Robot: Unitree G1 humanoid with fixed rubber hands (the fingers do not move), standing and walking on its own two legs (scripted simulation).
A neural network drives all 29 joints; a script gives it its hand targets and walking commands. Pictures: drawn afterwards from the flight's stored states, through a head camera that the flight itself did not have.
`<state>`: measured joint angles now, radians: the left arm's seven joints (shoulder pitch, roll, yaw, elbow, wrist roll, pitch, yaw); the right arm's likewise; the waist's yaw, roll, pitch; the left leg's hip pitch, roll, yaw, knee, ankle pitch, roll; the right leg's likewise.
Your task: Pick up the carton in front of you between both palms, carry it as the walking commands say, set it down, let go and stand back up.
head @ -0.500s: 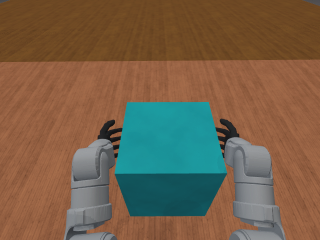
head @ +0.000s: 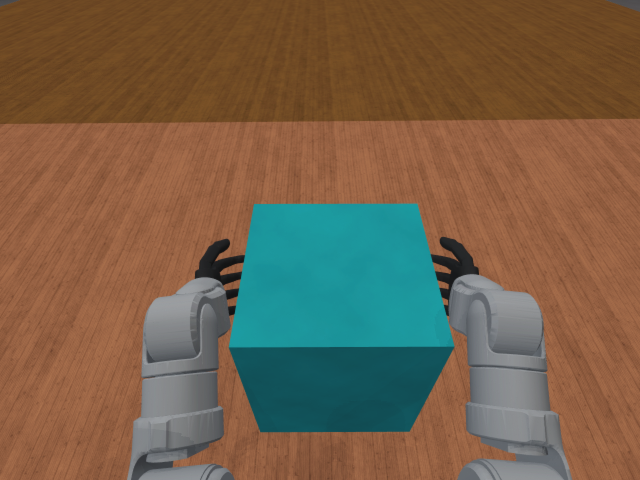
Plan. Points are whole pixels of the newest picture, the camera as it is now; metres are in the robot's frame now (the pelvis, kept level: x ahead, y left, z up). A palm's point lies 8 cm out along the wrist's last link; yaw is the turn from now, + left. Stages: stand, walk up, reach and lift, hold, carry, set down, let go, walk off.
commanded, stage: carry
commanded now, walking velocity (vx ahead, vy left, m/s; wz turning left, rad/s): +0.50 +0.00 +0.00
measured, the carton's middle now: (335, 323) +0.34 +0.00 +0.05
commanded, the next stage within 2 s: none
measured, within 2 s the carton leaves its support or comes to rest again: neither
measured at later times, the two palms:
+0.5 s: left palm (236, 189) +0.50 +0.14 +0.16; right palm (441, 193) +0.49 -0.16 +0.16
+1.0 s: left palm (256, 99) +0.79 +0.15 +0.18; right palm (399, 91) +0.83 -0.15 +0.18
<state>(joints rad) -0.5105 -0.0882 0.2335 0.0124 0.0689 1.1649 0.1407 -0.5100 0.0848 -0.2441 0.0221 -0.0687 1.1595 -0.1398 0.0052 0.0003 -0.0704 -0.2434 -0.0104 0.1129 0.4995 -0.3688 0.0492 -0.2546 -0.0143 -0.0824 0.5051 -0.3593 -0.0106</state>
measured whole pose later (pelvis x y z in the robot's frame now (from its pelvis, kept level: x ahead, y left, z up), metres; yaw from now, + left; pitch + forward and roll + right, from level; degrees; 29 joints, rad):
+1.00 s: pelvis +0.45 -0.05 +0.05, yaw +2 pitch +4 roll +0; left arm -0.65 -0.08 0.26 -0.16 -0.02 1.20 0.18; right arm -0.64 0.12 -0.33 -0.20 -0.08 1.22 -0.14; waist 0.12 -0.01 0.08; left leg -0.72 0.03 0.03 1.21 -0.39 0.06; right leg -0.33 0.05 -0.16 0.49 -0.35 -0.12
